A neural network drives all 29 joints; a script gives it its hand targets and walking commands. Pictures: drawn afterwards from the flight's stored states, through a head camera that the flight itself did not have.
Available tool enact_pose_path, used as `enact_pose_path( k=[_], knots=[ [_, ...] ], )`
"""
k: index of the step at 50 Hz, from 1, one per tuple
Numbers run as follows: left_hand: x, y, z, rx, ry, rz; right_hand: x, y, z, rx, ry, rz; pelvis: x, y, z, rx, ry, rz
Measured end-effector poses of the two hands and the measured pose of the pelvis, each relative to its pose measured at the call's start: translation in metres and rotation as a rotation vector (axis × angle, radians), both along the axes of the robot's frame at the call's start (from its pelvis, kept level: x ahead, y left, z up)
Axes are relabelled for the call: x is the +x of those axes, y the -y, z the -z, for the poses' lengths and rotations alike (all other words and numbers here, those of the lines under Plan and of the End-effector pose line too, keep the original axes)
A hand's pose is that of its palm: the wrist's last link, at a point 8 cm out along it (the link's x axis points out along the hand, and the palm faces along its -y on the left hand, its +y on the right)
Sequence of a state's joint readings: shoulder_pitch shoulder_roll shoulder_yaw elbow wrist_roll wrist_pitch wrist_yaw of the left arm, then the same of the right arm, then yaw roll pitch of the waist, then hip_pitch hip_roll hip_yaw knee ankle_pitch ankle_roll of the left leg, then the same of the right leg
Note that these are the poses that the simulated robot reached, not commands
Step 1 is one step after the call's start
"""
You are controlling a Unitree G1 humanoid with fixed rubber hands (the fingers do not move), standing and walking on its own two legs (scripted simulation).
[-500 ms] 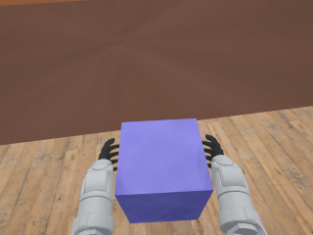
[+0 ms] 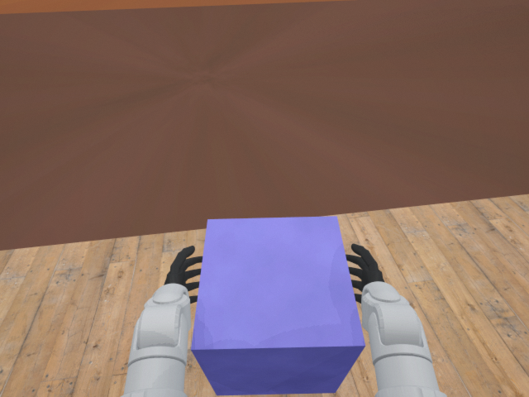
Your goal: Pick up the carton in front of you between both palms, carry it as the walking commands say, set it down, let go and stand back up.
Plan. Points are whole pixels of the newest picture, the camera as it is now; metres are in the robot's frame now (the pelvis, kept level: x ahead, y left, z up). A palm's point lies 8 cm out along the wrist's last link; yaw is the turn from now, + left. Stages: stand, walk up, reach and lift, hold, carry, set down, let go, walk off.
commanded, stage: hold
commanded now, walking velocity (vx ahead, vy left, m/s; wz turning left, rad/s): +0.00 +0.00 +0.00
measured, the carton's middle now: (274, 309) +0.29 +0.00 -0.02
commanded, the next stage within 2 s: carry in 0.50 s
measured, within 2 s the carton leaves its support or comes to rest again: neither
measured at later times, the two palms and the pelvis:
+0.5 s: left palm (173, 297) +0.26 +0.15 +0.05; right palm (377, 298) +0.26 -0.15 +0.05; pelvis -0.03 +0.00 +0.00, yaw +0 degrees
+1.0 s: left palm (182, 234) +0.36 +0.15 +0.09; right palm (364, 232) +0.37 -0.15 +0.08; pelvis +0.10 +0.00 -0.01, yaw +0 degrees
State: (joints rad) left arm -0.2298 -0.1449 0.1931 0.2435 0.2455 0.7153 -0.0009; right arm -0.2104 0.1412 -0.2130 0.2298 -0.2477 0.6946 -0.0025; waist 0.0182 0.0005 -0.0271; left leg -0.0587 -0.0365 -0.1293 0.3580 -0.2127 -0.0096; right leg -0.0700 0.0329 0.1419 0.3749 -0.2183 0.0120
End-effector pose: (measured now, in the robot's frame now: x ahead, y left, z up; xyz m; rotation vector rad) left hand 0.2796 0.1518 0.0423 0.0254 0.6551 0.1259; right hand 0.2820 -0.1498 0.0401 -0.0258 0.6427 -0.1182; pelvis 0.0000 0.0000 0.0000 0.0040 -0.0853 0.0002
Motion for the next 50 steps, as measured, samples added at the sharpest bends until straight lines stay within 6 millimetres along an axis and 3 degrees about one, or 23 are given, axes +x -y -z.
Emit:
enact_pose_path(
  k=[10, 21, 27, 33, 40, 46, 50],
  knots=[
    [-0.017, -0.008, -0.008, 0.010, -0.011, -0.011, -0.011, -0.008, -0.008, 0.004, -0.011, -0.018, -0.005, -0.005, -0.002, -0.002, 0.031, -0.005],
    [-0.017, 0.000, -0.011, 0.000, -0.001, 0.007, -0.021, 0.000, -0.009, 0.030, -0.002, 0.025, -0.023, -0.004, 0.001, -0.002, 0.047, 0.003],
    [-0.014, 0.001, -0.015, -0.017, 0.015, -0.012, -0.016, 0.001, -0.013, 0.026, 0.015, 0.018, -0.026, -0.001, 0.004, -0.002, 0.042, 0.003],
    [-0.007, 0.003, -0.021, -0.006, 0.030, -0.021, -0.005, 0.002, -0.019, 0.033, 0.029, 0.014, -0.017, 0.005, 0.007, 0.003, -0.051, -0.002],
    [0.014, 0.008, -0.032, -0.036, 0.035, -0.070, 0.027, 0.007, -0.036, 0.035, 0.034, -0.001, 0.014, 0.014, 0.009, 0.005, -0.119, -0.051],
    [0.050, -0.004, -0.043, -0.054, 0.040, -0.095, 0.064, -0.006, -0.043, 0.097, 0.036, 0.028, 0.058, 0.003, 0.014, 0.017, -0.167, -0.018],
    [0.079, 0.003, -0.048, -0.060, 0.002, -0.082, 0.084, 0.001, -0.043, 0.085, -0.002, 0.050, 0.097, 0.005, 0.007, -0.005, -0.193, -0.005]
  ],
)
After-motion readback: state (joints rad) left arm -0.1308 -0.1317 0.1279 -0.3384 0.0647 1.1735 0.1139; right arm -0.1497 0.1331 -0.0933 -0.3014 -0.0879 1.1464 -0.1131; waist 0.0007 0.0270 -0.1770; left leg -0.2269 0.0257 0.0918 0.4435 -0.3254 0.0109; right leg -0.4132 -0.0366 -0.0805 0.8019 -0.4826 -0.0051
